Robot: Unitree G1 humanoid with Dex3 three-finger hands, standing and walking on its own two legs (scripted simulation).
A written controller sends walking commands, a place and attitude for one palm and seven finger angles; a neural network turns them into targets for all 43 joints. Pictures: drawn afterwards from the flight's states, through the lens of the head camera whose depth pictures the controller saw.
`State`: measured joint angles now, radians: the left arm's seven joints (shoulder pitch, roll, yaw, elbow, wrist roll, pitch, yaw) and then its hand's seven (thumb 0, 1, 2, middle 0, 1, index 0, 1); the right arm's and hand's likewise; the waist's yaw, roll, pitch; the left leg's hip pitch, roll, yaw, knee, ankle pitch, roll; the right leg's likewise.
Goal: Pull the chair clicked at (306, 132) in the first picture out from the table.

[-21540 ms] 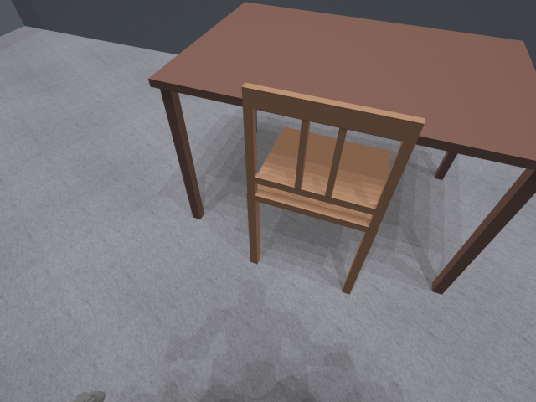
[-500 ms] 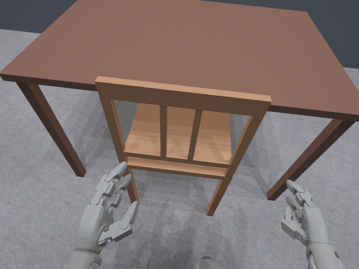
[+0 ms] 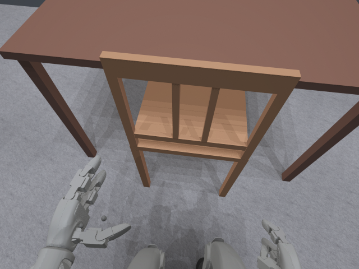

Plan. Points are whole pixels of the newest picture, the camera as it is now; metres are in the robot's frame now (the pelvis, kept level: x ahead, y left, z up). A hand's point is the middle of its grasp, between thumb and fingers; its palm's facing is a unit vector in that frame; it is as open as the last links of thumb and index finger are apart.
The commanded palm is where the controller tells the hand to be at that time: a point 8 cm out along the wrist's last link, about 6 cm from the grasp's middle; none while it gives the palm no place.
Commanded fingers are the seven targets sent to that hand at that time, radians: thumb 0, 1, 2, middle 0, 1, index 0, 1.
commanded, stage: raise the hand toward the chair's back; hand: left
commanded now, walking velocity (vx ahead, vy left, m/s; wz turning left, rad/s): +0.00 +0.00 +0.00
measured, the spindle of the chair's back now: (176, 112) +0.52 +0.03 -0.03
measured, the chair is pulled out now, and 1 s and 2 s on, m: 0.00 0.00 0.00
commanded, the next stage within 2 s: aim the fingers beside a spindle in 1.20 s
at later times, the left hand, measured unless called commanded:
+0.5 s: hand (83, 202) +0.24 +0.20 +0.05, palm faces -0.06 -1.00 -0.07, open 16.7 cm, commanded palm +0.22 +0.26 +0.05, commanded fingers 0.00 -0.50 0.30 -0.06 -0.08 -0.06 -0.08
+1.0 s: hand (76, 192) +0.26 +0.21 +0.05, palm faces -0.07 -1.00 -0.07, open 16.9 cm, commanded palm +0.23 +0.27 +0.06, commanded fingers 0.00 -0.50 0.30 -0.06 -0.08 -0.06 -0.08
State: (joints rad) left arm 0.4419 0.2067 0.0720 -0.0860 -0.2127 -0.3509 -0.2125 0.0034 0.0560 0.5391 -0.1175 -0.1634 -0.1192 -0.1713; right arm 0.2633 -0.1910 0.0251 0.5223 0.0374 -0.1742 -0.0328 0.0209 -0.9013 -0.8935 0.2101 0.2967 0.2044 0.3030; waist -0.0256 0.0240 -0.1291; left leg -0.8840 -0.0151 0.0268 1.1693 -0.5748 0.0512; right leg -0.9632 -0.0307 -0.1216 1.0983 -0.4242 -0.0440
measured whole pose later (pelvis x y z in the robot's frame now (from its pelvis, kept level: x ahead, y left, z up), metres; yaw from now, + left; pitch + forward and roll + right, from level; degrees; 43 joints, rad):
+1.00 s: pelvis +0.02 +0.00 +0.02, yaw +1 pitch +16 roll -2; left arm 0.27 0.30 0.24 0.13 -0.29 -0.40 -0.37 -0.01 -0.49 0.30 -0.06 -0.08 -0.06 -0.08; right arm 0.25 -0.27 0.00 0.54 0.04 -0.24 -0.03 0.02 -0.90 -0.89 0.21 0.30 0.20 0.30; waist -0.04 0.01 -0.12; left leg -0.78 -0.02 0.01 1.06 -0.55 0.05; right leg -0.85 -0.03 -0.14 0.98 -0.40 -0.03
